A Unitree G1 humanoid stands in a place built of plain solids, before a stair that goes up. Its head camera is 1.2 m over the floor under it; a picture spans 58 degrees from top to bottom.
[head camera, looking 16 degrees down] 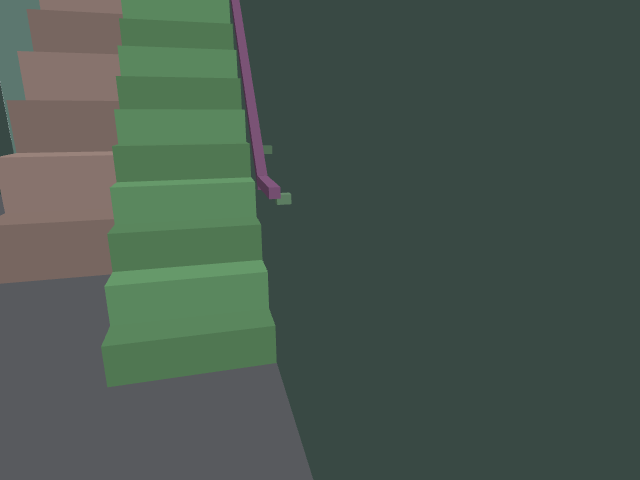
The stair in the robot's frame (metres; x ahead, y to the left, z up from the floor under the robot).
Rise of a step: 0.21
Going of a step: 0.21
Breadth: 0.79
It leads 15 degrees to the left of straight ahead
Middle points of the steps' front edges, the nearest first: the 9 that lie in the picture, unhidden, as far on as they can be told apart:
1.83 0.60 0.21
2.03 0.65 0.41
2.23 0.71 0.62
2.44 0.76 0.83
2.64 0.82 1.03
2.84 0.87 1.24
3.04 0.92 1.45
3.25 0.98 1.65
3.45 1.03 1.86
